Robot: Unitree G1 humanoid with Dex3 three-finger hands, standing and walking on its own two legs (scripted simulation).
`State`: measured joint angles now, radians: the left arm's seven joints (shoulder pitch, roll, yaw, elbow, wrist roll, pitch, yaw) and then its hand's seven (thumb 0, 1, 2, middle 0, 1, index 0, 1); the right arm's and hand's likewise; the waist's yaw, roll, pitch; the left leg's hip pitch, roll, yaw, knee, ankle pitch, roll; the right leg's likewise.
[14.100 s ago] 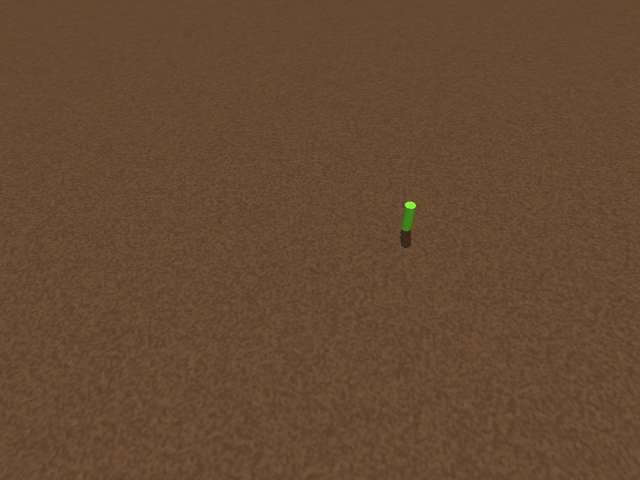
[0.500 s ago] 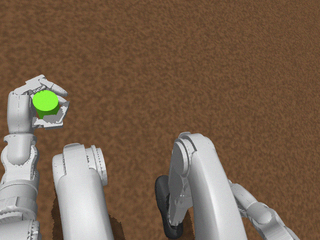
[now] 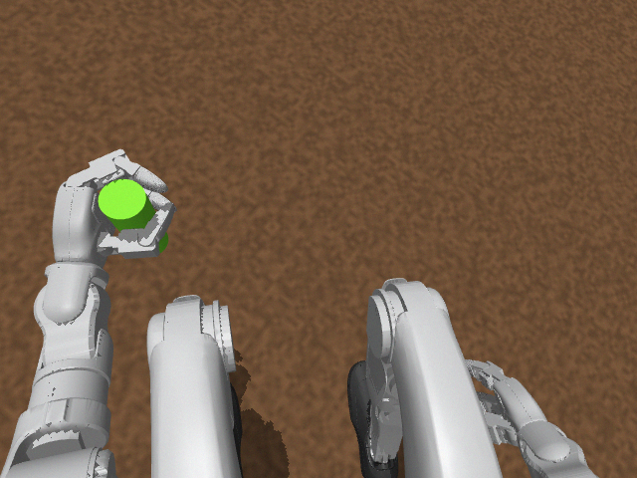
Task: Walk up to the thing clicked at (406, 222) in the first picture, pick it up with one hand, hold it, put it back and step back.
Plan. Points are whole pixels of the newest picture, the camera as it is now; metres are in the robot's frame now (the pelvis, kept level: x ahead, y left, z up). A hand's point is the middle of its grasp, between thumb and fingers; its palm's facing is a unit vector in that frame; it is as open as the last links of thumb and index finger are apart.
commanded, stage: settle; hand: left
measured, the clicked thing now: (138, 222) +0.41 +0.22 -0.07
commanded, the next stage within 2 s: lift in 0.44 s
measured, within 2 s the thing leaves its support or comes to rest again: neither
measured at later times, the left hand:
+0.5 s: hand (127, 207) +0.41 +0.22 +0.00, palm faces +0.01 -1.00 -0.03, open 5.9 cm
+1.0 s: hand (104, 196) +0.39 +0.21 +0.06, palm faces -0.03 -1.00 -0.06, open 5.9 cm
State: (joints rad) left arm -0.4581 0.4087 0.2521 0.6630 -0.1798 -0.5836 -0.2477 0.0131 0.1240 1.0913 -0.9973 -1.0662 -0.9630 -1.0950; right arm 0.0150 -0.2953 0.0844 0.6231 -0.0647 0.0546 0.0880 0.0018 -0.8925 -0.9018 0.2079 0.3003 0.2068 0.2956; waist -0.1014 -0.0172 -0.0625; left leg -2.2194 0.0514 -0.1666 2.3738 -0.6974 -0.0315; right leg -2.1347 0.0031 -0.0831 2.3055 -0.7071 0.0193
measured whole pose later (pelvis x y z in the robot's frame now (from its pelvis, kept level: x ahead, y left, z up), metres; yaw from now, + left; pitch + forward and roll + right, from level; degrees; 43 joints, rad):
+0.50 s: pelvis +0.00 +0.00 +0.02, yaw +2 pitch +31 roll -5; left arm -0.50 0.37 0.28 0.74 -0.17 -0.58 -0.27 0.01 0.12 1.10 -1.00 -1.07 -0.96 -1.10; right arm 0.05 -0.28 0.04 0.64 -0.06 0.02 0.06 0.00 -0.89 -0.90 0.21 0.30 0.21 0.30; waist -0.09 -0.01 -0.11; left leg -2.16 0.05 -0.12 2.29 -0.68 -0.03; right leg -2.09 -0.01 -0.05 2.24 -0.70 0.02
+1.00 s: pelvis +0.00 +0.00 +0.07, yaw +4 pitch +33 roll -3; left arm -0.42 0.35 0.26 0.60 -0.20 -0.49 -0.31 0.01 0.12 1.09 -0.99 -1.08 -0.96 -1.10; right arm 0.09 -0.28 0.00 0.62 0.00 0.01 0.03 0.00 -0.90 -0.90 0.21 0.30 0.21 0.30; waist -0.07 0.01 -0.16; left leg -2.04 0.05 -0.08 2.14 -0.67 -0.02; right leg -1.99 -0.01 -0.03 2.11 -0.70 0.01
